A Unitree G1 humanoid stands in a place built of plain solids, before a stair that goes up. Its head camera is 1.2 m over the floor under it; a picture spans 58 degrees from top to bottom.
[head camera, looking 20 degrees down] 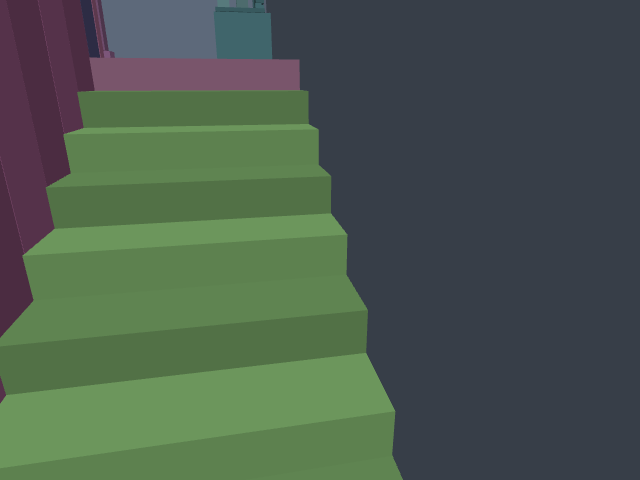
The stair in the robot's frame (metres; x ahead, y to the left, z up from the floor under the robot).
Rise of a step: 0.17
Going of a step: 0.29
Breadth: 1.11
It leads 11 degrees to the left of straight ahead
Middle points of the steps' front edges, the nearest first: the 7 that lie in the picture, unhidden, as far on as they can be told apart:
0.87 0.33 0.33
1.15 0.39 0.50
1.43 0.44 0.66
1.71 0.50 0.83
1.99 0.55 0.99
2.27 0.60 1.16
2.55 0.66 1.32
